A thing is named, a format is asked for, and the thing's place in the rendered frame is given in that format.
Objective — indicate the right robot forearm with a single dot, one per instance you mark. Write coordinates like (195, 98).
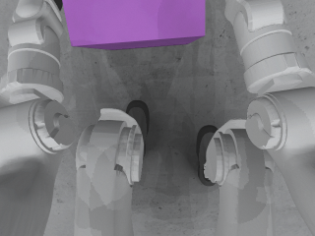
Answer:
(266, 46)

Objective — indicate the robot left upper arm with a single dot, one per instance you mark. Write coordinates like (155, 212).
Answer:
(33, 137)

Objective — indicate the robot right upper arm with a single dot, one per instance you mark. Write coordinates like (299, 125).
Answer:
(283, 123)

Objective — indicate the left robot forearm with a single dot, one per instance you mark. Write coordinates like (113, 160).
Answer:
(34, 51)

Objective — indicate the carton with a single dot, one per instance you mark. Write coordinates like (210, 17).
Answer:
(130, 24)

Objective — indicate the left robot thigh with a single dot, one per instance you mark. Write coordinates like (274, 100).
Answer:
(104, 186)

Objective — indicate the robot right shin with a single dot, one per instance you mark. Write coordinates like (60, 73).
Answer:
(237, 123)

